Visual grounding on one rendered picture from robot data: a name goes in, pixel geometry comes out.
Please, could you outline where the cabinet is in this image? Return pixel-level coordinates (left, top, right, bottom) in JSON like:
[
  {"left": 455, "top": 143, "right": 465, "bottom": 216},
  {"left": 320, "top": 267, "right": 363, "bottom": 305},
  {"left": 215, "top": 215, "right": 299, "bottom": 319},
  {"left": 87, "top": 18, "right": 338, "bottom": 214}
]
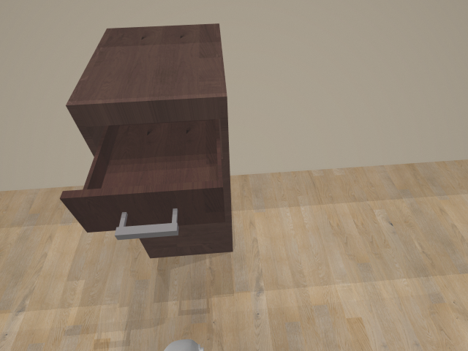
[{"left": 66, "top": 23, "right": 233, "bottom": 258}]

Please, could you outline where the drawer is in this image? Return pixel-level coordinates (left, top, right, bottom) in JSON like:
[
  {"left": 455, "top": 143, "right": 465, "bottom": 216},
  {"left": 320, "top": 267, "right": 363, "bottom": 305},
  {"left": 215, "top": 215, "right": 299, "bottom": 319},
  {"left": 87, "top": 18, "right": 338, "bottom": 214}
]
[{"left": 60, "top": 119, "right": 225, "bottom": 233}]

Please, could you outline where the handle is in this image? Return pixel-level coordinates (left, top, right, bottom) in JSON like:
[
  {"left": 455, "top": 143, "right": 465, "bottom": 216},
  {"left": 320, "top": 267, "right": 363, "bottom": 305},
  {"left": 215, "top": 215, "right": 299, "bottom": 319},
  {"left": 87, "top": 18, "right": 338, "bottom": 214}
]
[{"left": 115, "top": 208, "right": 178, "bottom": 240}]

